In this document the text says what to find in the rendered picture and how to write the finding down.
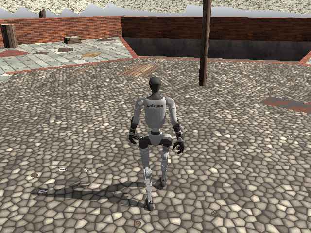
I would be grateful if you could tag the robot left foot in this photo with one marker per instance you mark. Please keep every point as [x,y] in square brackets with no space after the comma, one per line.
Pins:
[149,206]

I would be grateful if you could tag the right robot upper arm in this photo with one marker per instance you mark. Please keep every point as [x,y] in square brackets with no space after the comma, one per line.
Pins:
[172,109]

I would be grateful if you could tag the right robot shin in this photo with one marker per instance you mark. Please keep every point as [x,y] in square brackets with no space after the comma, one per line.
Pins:
[164,166]

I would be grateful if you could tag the robot right hand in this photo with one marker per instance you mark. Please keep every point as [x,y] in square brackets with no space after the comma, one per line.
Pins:
[181,147]

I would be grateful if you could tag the robot right forearm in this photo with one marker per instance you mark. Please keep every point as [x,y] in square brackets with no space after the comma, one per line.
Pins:
[178,132]

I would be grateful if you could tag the left robot upper arm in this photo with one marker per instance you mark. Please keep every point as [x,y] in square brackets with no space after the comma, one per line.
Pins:
[137,110]

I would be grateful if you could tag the robot left hand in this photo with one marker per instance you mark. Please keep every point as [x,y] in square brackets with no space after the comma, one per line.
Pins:
[135,136]

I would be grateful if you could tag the robot left forearm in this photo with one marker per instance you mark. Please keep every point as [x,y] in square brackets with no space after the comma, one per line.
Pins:
[132,127]

